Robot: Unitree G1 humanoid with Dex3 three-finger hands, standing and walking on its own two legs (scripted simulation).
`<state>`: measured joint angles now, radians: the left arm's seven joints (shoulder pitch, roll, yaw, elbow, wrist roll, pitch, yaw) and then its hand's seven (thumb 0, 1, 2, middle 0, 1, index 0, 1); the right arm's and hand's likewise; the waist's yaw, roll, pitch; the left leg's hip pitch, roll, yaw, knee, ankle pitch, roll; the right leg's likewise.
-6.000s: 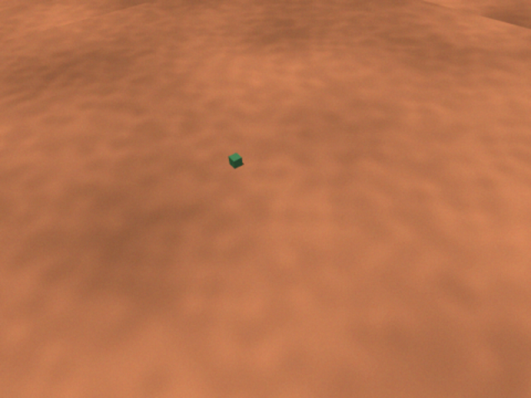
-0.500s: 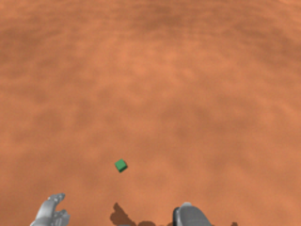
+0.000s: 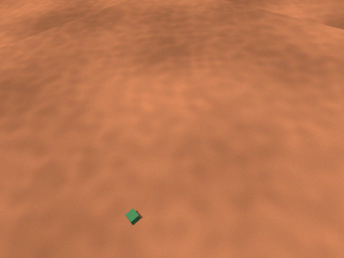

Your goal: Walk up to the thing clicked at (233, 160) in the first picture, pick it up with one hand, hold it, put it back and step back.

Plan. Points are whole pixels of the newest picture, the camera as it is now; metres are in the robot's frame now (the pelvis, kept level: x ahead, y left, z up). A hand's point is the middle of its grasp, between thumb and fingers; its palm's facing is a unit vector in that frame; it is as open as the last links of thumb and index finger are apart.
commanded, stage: walk up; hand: left
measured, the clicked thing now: (133, 216) +0.48 +0.28 -0.74
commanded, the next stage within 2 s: none
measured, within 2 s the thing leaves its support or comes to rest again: neither
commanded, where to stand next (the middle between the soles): +0.12 +0.03 m, yaw +3 degrees
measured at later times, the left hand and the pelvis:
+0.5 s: hand out of the picture +0.10 +0.31 -0.16, palm faces +0.04 -0.92 -0.40, open 7.4 cm; pelvis +0.01 +0.03 -0.01, yaw +3 degrees
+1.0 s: hand out of the picture +0.07 +0.29 -0.14, palm faces +0.04 -0.94 -0.34, open 7.4 cm; pelvis +0.00 +0.03 +0.01, yaw +2 degrees
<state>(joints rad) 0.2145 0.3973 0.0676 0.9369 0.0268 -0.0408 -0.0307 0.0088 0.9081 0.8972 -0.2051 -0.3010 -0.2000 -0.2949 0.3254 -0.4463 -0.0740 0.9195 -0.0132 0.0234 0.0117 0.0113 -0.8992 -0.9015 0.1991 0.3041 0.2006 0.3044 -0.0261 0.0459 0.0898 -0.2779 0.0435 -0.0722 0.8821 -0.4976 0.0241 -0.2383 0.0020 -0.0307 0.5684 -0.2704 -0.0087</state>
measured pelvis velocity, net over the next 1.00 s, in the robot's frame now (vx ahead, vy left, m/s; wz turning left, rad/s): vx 0.00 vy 0.03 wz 0.04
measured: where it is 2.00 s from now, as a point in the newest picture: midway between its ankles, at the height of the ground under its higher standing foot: outside the picture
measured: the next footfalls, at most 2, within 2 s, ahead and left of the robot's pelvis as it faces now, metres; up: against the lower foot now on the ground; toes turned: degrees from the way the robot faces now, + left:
left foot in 0.30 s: +0.10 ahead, +0.14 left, +0.00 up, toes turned +1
right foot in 0.58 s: +0.03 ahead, -0.10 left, +0.00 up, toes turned +1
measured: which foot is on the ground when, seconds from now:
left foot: up 0.00-0.28, down 0.30-1.00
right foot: down 0.00-0.34, up 0.36-0.56, down 0.58-1.00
